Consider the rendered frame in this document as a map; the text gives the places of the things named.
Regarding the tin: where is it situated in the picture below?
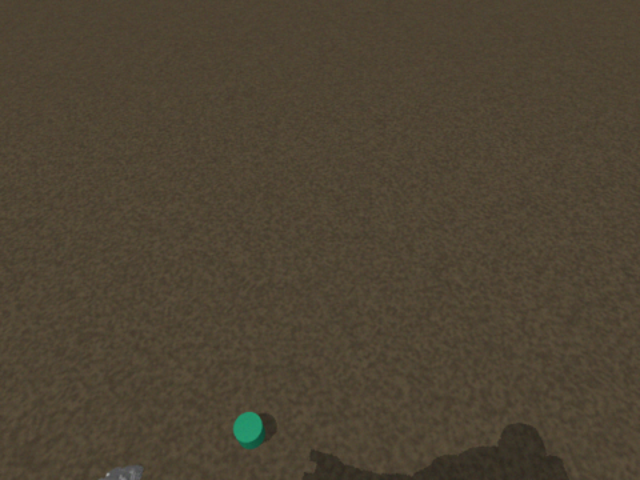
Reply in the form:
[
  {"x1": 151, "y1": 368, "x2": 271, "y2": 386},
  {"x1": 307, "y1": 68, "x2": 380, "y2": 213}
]
[{"x1": 233, "y1": 412, "x2": 265, "y2": 449}]

